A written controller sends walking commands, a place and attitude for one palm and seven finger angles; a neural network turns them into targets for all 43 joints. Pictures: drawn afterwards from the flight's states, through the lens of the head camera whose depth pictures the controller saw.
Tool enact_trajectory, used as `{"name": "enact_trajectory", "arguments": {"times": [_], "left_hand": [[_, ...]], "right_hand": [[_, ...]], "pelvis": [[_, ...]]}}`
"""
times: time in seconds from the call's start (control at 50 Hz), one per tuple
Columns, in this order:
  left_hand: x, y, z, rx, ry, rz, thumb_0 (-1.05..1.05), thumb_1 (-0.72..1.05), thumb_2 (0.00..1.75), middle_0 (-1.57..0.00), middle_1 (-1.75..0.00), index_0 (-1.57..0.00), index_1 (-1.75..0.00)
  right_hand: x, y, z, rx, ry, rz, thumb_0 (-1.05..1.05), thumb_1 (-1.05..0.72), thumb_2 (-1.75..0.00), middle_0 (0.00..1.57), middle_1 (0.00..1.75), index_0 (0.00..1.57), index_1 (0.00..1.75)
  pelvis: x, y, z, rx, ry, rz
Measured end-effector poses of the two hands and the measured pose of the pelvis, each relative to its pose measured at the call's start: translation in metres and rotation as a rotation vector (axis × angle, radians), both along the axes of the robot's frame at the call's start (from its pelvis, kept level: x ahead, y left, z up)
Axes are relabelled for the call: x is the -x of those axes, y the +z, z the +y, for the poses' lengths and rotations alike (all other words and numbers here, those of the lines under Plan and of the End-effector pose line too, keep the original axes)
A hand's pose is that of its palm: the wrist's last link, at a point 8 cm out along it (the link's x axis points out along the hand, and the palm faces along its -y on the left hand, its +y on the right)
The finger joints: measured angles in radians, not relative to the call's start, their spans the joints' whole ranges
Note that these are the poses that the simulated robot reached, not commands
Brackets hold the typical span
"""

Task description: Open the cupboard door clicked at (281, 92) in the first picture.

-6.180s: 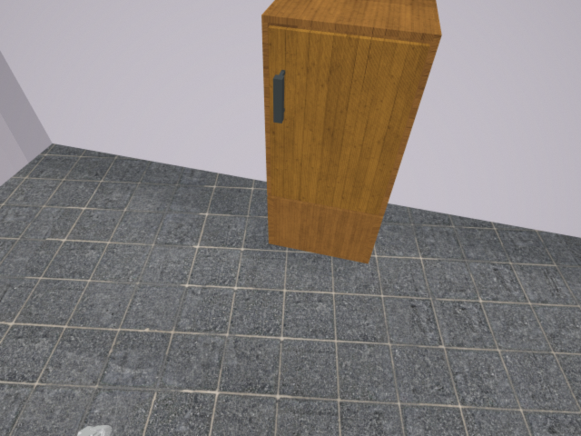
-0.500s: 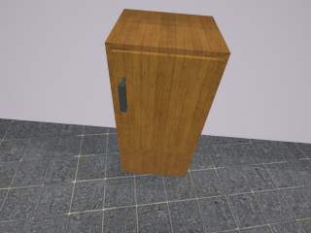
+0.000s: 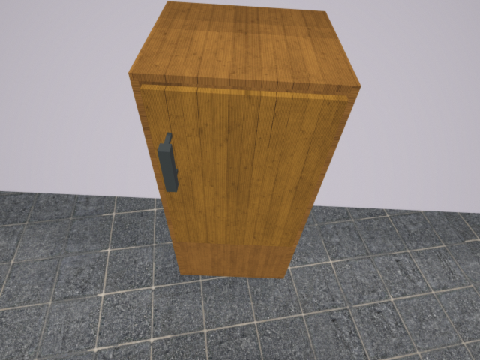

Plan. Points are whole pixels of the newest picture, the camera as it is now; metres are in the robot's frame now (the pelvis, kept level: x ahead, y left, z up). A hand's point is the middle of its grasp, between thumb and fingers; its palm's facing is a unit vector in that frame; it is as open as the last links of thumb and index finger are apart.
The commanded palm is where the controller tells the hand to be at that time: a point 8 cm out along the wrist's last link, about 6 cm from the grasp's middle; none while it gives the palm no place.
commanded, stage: come to a stop and stand still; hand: left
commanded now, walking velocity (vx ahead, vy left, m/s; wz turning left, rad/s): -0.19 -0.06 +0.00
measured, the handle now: (170, 162) +0.52 +0.18 -0.01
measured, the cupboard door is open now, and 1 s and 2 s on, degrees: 0 0 0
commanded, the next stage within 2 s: look again from close up in 0.90 s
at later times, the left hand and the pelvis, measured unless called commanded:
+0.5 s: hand out of the picture +0.00 +0.17 -0.17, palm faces +0.04 -0.98 -0.20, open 7.3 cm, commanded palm none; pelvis -0.04 -0.01 +0.01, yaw +0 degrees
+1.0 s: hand out of the picture -0.10 +0.15 -0.16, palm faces +0.05 -0.99 -0.14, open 7.4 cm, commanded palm none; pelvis -0.05 +0.00 +0.02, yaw -1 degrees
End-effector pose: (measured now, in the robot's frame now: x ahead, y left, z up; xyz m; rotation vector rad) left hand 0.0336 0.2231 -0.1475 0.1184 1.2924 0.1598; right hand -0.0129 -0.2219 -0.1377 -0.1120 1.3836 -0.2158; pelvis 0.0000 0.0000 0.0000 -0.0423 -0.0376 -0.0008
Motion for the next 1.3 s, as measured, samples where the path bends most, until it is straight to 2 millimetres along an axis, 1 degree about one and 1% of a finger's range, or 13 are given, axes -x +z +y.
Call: {"name": "enact_trajectory", "arguments": {"times": [0.06, 0.16, 0.22, 0.28, 0.42, 0.48, 0.58, 0.74, 0.9, 1.02, 1.1, 1.18, 1.3], "left_hand": [[0.002, -0.001, 0.003, 0.010, 0.008, 0.034, 0.00, 0.94, 0.89, -0.20, -0.30, -0.20, -0.30], [0.009, 0.006, 0.005, -0.005, -0.003, 0.066, 0.00, 0.92, 0.89, -0.20, -0.30, -0.20, -0.30], [0.014, 0.011, 0.004, -0.028, -0.016, 0.069, 0.00, 0.92, 0.89, -0.20, -0.29, -0.20, -0.30], [0.019, 0.015, 0.001, -0.054, -0.024, 0.052, 0.00, 0.91, 0.89, -0.20, -0.29, -0.20, -0.30], [0.032, 0.018, -0.010, -0.042, -0.020, 0.011, 0.00, 0.91, 0.89, -0.20, -0.29, -0.20, -0.30], [0.037, 0.012, -0.010, -0.024, -0.014, 0.002, 0.00, 0.91, 0.89, -0.21, -0.30, -0.20, -0.30], [0.049, 0.014, -0.005, -0.008, -0.003, 0.006, 0.00, 0.93, 0.89, -0.21, -0.30, -0.20, -0.30], [0.087, 0.015, -0.004, 0.005, 0.004, 0.073, 0.00, 0.91, 0.89, -0.20, -0.29, -0.20, -0.30], [0.126, 0.012, -0.012, 0.030, 0.025, 0.171, 0.00, 0.91, 0.89, -0.20, -0.29, -0.20, -0.30], [0.139, 0.011, -0.019, 0.045, 0.028, 0.204, 0.00, 0.91, 0.89, -0.20, -0.29, -0.20, -0.30], [0.138, 0.007, -0.017, 0.042, 0.008, 0.194, 0.00, 0.91, 0.89, -0.20, -0.30, -0.20, -0.30], [0.125, 0.005, -0.008, 0.030, 0.017, 0.143, 0.00, 0.90, 0.89, -0.20, -0.30, -0.20, -0.30], [0.098, 0.011, 0.004, 0.001, 0.024, 0.039, 0.00, 0.91, 0.89, -0.20, -0.29, -0.20, -0.30]], "right_hand": [[-0.029, 0.007, -0.001, 0.030, 0.028, -0.036, 0.02, -0.93, -0.89, 0.20, 0.30, 0.20, 0.30], [-0.065, 0.015, -0.010, 0.047, 0.050, -0.117, 0.02, -0.94, -0.89, 0.20, 0.30, 0.20, 0.30], [-0.078, 0.014, -0.019, 0.042, 0.049, -0.166, 0.01, -0.93, -0.89, 0.20, 0.30, 0.20, 0.30], [-0.082, 0.009, -0.028, 0.029, 0.045, -0.198, 0.01, -0.92, -0.89, 0.20, 0.30, 0.20, 0.30], [-0.059, 0.009, -0.027, 0.004, 0.050, -0.164, 0.01, -0.91, -0.89, 0.20, 0.30, 0.20, 0.30], [-0.039, 0.005, -0.019, 0.001, 0.050, -0.143, 0.00, -0.91, -0.89, 0.20, 0.30, 0.20, 0.30], [0.001, 0.013, -0.015, 0.013, 0.062, -0.065, 0.00, -0.94, -0.89, 0.20, 0.30, 0.20, 0.30], [0.052, 0.013, -0.001, -0.020, 0.044, 0.034, 0.00, -0.92, -0.89, 0.20, 0.30, 0.20, 0.30], [0.084, 0.011, 0.017, -0.050, 0.010, 0.094, 0.01, -0.91, -0.89, 0.20, 0.30, 0.20, 0.30], [0.090, 0.008, 0.029, -0.071, 0.003, 0.110, 0.01, -0.91, -0.89, 0.20, 0.30, 0.20, 0.30], [0.077, 0.001, 0.034, -0.078, 0.024, 0.049, 0.01, -0.91, -0.89, 0.20, 0.30, 0.20, 0.30], [0.059, -0.002, 0.036, -0.069, 0.049, -0.016, 0.01, -0.91, -0.89, 0.20, 0.30, 0.20, 0.30], [0.041, 0.001, 0.024, -0.040, 0.074, -0.059, 0.03, -0.93, -0.89, 0.20, 0.30, 0.20, 0.30]], "pelvis": [[-0.006, 0.003, 0.004, -0.022, -0.008, 0.005], [-0.004, 0.008, 0.003, -0.037, -0.022, 0.009], [0.002, 0.008, -0.003, -0.041, -0.032, 0.007], [0.009, 0.005, -0.011, -0.040, -0.032, 0.000], [0.026, 0.008, -0.015, -0.035, -0.010, 0.005], [0.033, 0.005, -0.012, -0.020, -0.004, 0.010], [0.044, 0.013, -0.008, -0.036, -0.007, 0.002], [0.053, 0.017, -0.004, -0.042, -0.004, 0.004], [0.055, 0.017, 0.001, -0.041, -0.009, 0.010], [0.055, 0.015, 0.005, -0.039, -0.013, 0.015], [0.057, 0.009, 0.010, -0.033, 0.000, 0.011], [0.056, 0.007, 0.014, -0.035, 0.013, 0.004], [0.054, 0.008, 0.016, -0.042, 0.015, 0.001]]}}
